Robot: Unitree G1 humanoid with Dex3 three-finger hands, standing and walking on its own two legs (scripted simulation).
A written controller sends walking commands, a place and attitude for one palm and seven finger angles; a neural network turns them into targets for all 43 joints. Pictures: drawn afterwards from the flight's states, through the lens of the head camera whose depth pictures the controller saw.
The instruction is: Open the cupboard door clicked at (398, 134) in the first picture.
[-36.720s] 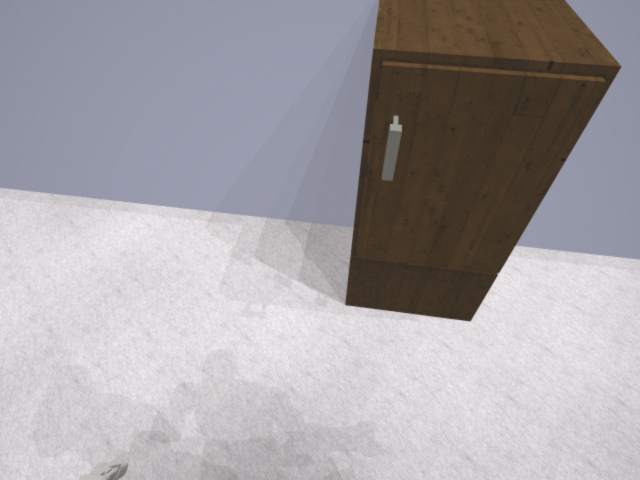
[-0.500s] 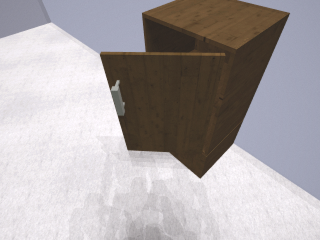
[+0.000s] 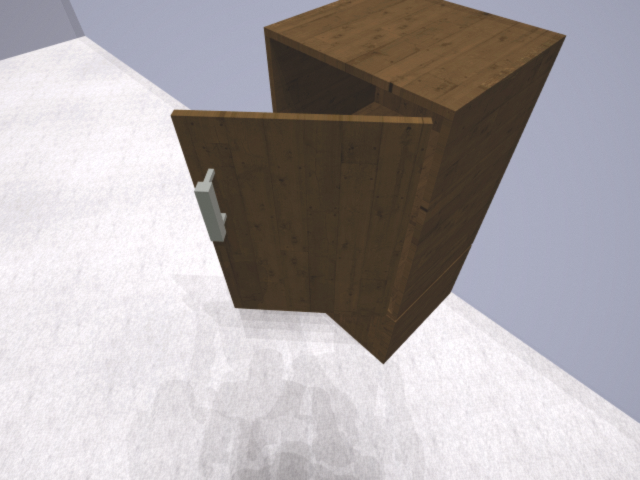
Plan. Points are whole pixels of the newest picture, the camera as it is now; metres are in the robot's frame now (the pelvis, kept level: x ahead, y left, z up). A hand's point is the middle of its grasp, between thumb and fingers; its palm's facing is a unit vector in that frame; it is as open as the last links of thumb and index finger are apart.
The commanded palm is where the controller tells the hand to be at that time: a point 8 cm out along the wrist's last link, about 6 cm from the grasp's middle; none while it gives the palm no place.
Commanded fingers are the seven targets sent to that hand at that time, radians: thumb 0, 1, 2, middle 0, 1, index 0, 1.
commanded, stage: come to a stop and stand still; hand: left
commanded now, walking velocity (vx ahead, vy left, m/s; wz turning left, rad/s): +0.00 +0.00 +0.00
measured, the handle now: (214, 205) +0.58 +0.23 -0.03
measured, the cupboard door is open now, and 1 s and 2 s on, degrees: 42 42 42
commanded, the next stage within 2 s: look again from close up in 0.48 s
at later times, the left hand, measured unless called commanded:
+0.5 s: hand out of the picture +0.03 +0.17 -0.17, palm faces +0.01 -0.98 -0.21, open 7.3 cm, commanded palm none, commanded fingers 0.00 0.90 0.90 -0.20 -0.30 -0.20 -0.30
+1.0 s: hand out of the picture +0.02 +0.17 -0.17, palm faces +0.01 -0.98 -0.20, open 7.4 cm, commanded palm none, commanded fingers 0.00 0.90 0.90 -0.20 -0.30 -0.20 -0.30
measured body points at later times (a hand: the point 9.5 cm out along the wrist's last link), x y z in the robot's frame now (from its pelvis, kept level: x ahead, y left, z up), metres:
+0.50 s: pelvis +0.01 -0.01 +0.00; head +0.02 -0.01 +0.45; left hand +0.03 +0.23 -0.15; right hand +0.02 -0.23 -0.16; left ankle -0.02 +0.12 -0.74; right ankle +0.01 -0.11 -0.74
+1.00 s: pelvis +0.00 +0.00 +0.00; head +0.01 +0.00 +0.45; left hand +0.02 +0.23 -0.15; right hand +0.00 -0.23 -0.16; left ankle -0.02 +0.12 -0.74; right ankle +0.01 -0.11 -0.74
